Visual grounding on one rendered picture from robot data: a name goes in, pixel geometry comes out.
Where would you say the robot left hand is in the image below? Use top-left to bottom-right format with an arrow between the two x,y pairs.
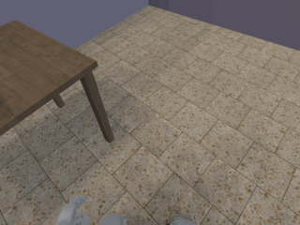
56,195 -> 90,225

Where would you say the left robot thigh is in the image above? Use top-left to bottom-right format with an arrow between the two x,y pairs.
99,214 -> 127,225

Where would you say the table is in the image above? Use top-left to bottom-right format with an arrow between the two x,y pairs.
0,20 -> 114,143

